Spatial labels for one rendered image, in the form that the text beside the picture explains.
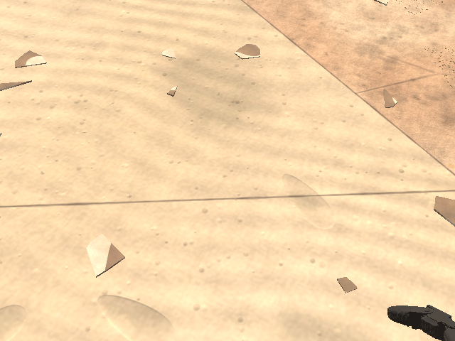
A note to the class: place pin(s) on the robot right hand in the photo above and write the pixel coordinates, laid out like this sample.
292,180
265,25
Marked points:
430,320

